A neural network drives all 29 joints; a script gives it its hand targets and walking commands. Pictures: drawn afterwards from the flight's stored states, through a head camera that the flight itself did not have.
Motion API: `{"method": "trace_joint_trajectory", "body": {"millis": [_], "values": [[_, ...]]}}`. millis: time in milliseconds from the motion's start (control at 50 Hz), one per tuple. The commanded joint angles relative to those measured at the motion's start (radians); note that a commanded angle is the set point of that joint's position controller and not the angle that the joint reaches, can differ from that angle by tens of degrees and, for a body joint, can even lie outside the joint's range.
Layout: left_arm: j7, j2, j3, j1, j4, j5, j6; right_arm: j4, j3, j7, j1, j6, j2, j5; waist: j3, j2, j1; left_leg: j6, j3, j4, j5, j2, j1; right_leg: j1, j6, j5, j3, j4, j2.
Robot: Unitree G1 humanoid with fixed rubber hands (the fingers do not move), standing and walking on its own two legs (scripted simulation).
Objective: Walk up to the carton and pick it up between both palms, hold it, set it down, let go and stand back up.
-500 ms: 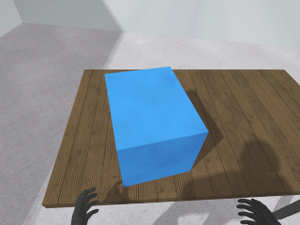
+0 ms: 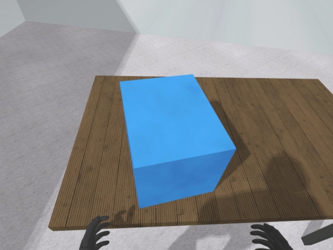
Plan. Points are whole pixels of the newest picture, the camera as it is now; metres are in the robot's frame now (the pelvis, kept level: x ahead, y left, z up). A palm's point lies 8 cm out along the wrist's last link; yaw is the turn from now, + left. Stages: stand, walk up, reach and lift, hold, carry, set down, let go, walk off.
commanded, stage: set down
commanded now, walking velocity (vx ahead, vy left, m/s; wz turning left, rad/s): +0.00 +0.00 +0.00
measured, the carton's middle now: (167, 137) +0.47 +0.05 -0.02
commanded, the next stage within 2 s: let go in 0.54 s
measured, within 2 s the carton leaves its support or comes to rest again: neither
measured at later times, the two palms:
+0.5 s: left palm out of the picture +0.13 +0.21 -0.07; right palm out of the picture +0.17 -0.22 -0.09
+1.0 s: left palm out of the picture +0.12 +0.23 -0.08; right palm out of the picture +0.16 -0.19 -0.09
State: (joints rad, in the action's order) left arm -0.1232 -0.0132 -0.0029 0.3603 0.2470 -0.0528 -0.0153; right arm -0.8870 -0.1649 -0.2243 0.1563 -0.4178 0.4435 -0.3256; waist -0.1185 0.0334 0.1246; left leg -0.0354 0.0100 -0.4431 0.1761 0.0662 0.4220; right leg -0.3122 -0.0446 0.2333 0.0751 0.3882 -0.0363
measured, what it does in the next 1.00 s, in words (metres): stands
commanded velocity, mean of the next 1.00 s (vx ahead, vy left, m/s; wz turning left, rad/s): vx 0.00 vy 0.00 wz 0.00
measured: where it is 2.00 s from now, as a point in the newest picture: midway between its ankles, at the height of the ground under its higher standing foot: outside the picture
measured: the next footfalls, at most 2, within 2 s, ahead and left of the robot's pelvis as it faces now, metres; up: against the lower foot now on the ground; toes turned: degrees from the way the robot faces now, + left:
none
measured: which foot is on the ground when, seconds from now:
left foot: down 0.00-1.00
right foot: down 0.00-1.00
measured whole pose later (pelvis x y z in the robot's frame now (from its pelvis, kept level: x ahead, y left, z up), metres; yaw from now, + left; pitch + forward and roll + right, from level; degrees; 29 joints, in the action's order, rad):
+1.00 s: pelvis -0.01 +0.00 +0.00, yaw +0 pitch +5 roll -1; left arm 0.02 0.17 0.00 0.26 0.35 -0.05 -0.16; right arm -0.88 -0.14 0.01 0.14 -0.30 0.21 -0.08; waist -0.03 0.04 0.12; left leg -0.03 0.01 -0.44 0.17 0.07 0.36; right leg -0.25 -0.04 0.23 0.07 0.39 -0.04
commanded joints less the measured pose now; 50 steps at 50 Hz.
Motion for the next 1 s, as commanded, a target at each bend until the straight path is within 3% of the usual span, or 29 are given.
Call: {"method": "trace_joint_trajectory", "body": {"millis": [0,40,60,80,100,140,160,200,220,240,260,280,300,320,340,360,380,440,480,500,520,560,680,700,740,780,800,840,980], "values": [[0.010,0.169,-0.046,-0.106,-0.134,-0.002,0.036,0.058,0.159,0.048,-0.061,-0.001,0.117,0.052,0.009,0.121,-0.174,0.029,-0.063,0.006,-0.137,-0.075,-0.212,0.158,0.022,-0.229,-0.218,-0.064,0.112],[0.012,0.169,-0.035,-0.102,-0.155,-0.003,0.037,0.066,0.173,0.057,-0.059,0.001,0.109,0.070,0.004,0.091,-0.176,0.020,-0.067,0.012,-0.146,-0.075,-0.236,0.162,0.013,-0.239,-0.203,-0.058,0.099],[0.028,0.198,-0.050,-0.114,-0.090,-0.007,0.017,0.042,0.153,0.074,-0.049,0.019,0.079,0.094,0.041,0.112,-0.189,0.025,-0.054,-0.004,-0.119,-0.091,-0.214,0.157,0.023,-0.210,-0.228,-0.075,0.120],[0.008,0.174,-0.024,-0.111,-0.170,0.002,0.047,0.082,0.193,0.063,-0.067,-0.004,0.114,0.073,-0.006,0.073,-0.169,0.015,-0.070,0.004,-0.156,-0.071,-0.254,0.139,0.012,-0.214,-0.191,-0.058,0.093],[0.024,0.185,-0.033,-0.101,-0.080,-0.003,0.032,0.043,0.178,0.070,-0.056,0.017,0.080,0.091,0.014,0.089,-0.181,0.021,-0.064,-0.003,-0.136,-0.082,-0.249,0.133,0.015,-0.190,-0.200,-0.072,0.102],[0.037,0.205,-0.035,-0.124,-0.036,0.005,0.012,0.045,0.177,0.091,-0.063,0.032,0.049,0.132,0.049,0.114,-0.181,0.031,-0.049,-0.003,-0.100,-0.080,-0.237,0.117,0.026,-0.145,-0.209,-0.089,0.120],[0.019,0.205,-0.025,-0.110,-0.117,0.016,0.024,0.106,0.198,0.080,-0.077,0.016,0.086,0.107,0.006,0.104,-0.172,0.022,-0.063,-0.004,-0.130,-0.070,-0.260,0.116,0.019,-0.158,-0.188,-0.081,0.103],[0.026,0.211,-0.024,-0.110,-0.125,0.019,0.028,0.117,0.209,0.102,-0.064,0.013,0.082,0.134,-0.018,0.104,-0.162,0.021,-0.059,-0.004,-0.173,-0.071,-0.261,0.154,0.024,-0.255,-0.176,-0.060,0.100],[0.031,0.209,-0.031,-0.093,-0.077,0.010,0.032,0.071,0.187,0.105,-0.045,0.011,0.043,0.134,0.010,0.082,-0.159,0.022,-0.056,0.002,-0.164,-0.082,-0.258,0.163,0.024,-0.267,-0.173,-0.065,0.096],[0.052,0.238,-0.055,-0.081,-0.024,0.004,0.002,0.047,0.169,0.126,-0.028,0.031,0.018,0.144,0.023,0.130,-0.173,0.028,-0.038,-0.003,-0.145,-0.095,-0.264,0.178,0.040,-0.289,-0.197,-0.084,0.112],[0.021,0.230,-0.023,-0.108,-0.190,0.024,0.030,0.143,0.196,0.110,-0.064,0.004,0.055,0.118,-0.061,0.065,-0.144,0.017,-0.063,0.000,-0.206,-0.074,-0.284,0.188,0.025,-0.307,-0.153,-0.050,0.084],[0.044,0.243,-0.041,-0.091,-0.076,0.023,0.017,0.091,0.185,0.125,-0.027,0.018,0.033,0.137,0.018,0.102,-0.170,0.026,-0.053,0.002,-0.167,-0.082,-0.250,0.185,0.033,-0.298,-0.175,-0.063,0.100],[0.060,0.263,-0.046,-0.121,-0.049,0.026,0.004,0.074,0.173,0.142,-0.051,0.023,0.000,0.161,0.037,0.131,-0.171,0.038,-0.044,0.003,-0.130,-0.086,-0.235,0.176,0.043,-0.265,-0.184,-0.079,0.114],[0.064,0.275,-0.044,-0.141,-0.058,0.026,-0.012,0.079,0.184,0.156,-0.060,0.028,-0.009,0.174,0.040,0.112,-0.168,0.036,-0.040,0.008,-0.126,-0.085,-0.260,0.166,0.040,-0.234,-0.169,-0.083,0.111],[0.062,0.270,-0.048,-0.112,-0.056,0.020,-0.002,0.086,0.191,0.154,-0.033,0.023,0.002,0.172,0.011,0.102,-0.158,0.033,-0.043,0.001,-0.161,-0.080,-0.274,0.178,0.036,-0.303,-0.156,-0.066,0.105],[0.071,0.280,-0.054,-0.112,-0.048,0.031,-0.008,0.087,0.183,0.166,-0.029,0.033,-0.018,0.176,-0.001,0.124,-0.166,0.037,-0.036,-0.001,-0.160,-0.083,-0.261,0.193,0.048,-0.303,-0.180,-0.076,0.123],[0.053,0.271,-0.044,-0.116,-0.114,0.029,0.008,0.140,0.193,0.157,-0.045,0.015,-0.003,0.160,-0.013,0.102,-0.151,0.032,-0.050,0.002,-0.174,-0.080,-0.254,0.205,0.039,-0.304,-0.169,-0.068,0.108],[0.078,0.298,-0.056,-0.143,-0.005,0.030,-0.030,0.049,0.193,0.184,-0.061,0.042,-0.040,0.197,0.034,0.069,-0.164,0.037,-0.023,0.018,-0.113,-0.084,-0.277,0.171,0.045,-0.247,-0.157,-0.081,0.121],[0.073,0.299,-0.047,-0.134,-0.059,0.055,-0.026,0.123,0.200,0.186,-0.066,0.039,-0.041,0.198,-0.006,0.093,-0.157,0.035,-0.024,0.021,-0.141,-0.077,-0.299,0.164,0.046,-0.248,-0.144,-0.088,0.106],[0.082,0.316,-0.054,-0.140,-0.054,0.054,-0.037,0.079,0.193,0.195,-0.046,0.043,-0.052,0.202,0.017,0.086,-0.170,0.037,-0.019,0.019,-0.139,-0.079,-0.297,0.157,0.052,-0.259,-0.144,-0.084,0.108],[0.073,0.298,-0.043,-0.123,-0.077,0.056,-0.024,0.133,0.199,0.190,-0.059,0.036,-0.047,0.199,-0.005,0.074,-0.152,0.034,-0.030,0.027,-0.158,-0.074,-0.311,0.163,0.048,-0.244,-0.130,-0.080,0.094],[0.085,0.315,-0.056,-0.124,-0.050,0.046,-0.043,0.093,0.198,0.197,-0.055,0.049,-0.053,0.207,0.004,0.061,-0.159,0.030,-0.025,0.031,-0.165,-0.075,-0.341,0.143,0.047,-0.275,-0.104,-0.075,0.088],[0.116,0.349,-0.065,-0.185,-0.032,0.064,-0.079,0.112,0.171,0.231,-0.070,0.076,-0.106,0.242,0.060,0.094,-0.177,0.046,-0.002,0.031,-0.114,-0.085,-0.287,0.154,0.069,-0.223,-0.149,-0.096,0.112],[0.114,0.351,-0.080,-0.162,-0.026,0.047,-0.077,0.098,0.174,0.232,-0.052,0.077,-0.108,0.243,0.055,0.053,-0.172,0.035,0.004,0.029,-0.139,-0.087,-0.304,0.157,0.062,-0.227,-0.137,-0.091,0.113],[0.123,0.363,-0.073,-0.174,-0.052,0.054,-0.091,0.107,0.178,0.244,-0.053,0.079,-0.117,0.251,0.038,0.051,-0.185,0.037,0.006,0.029,-0.139,-0.083,-0.323,0.160,0.068,-0.245,-0.130,-0.086,0.113],[0.125,0.356,-0.065,-0.163,-0.025,0.063,-0.084,0.100,0.202,0.248,-0.068,0.080,-0.110,0.258,0.030,0.052,-0.175,0.037,0.001,0.024,-0.168,-0.077,-0.335,0.140,0.065,-0.267,-0.114,-0.075,0.104],[0.119,0.363,-0.058,-0.170,-0.097,0.075,-0.099,0.143,0.205,0.246,-0.081,0.081,-0.104,0.244,0.021,0.056,-0.160,0.039,-0.003,0.035,-0.166,-0.073,-0.339,0.150,0.067,-0.249,-0.107,-0.069,0.090],[0.145,0.384,-0.065,-0.193,-0.012,0.070,-0.112,0.090,0.196,0.268,-0.071,0.092,-0.141,0.283,0.066,0.068,-0.195,0.046,0.011,0.036,-0.111,-0.082,-0.324,0.156,0.075,-0.236,-0.115,-0.085,0.110],[0.132,0.383,-0.055,-0.198,-0.088,0.083,-0.109,0.147,0.205,0.264,-0.080,0.089,-0.148,0.272,0.029,0.019,-0.177,0.039,0.017,0.034,-0.165,-0.069,-0.369,0.121,0.068,-0.220,-0.091,-0.074,0.103]]}}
